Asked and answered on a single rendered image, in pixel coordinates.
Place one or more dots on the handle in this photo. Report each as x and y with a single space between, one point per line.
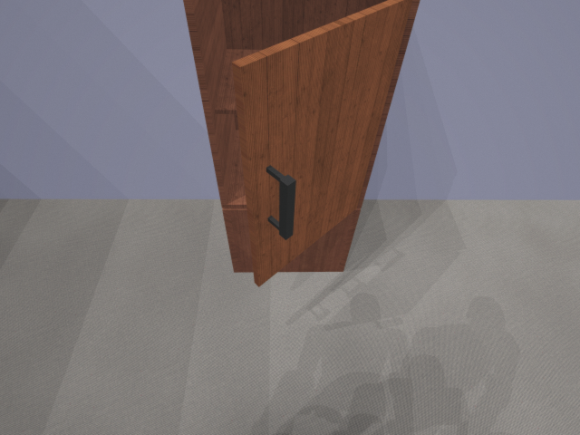
286 203

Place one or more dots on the cupboard door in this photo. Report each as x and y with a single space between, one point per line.
311 107

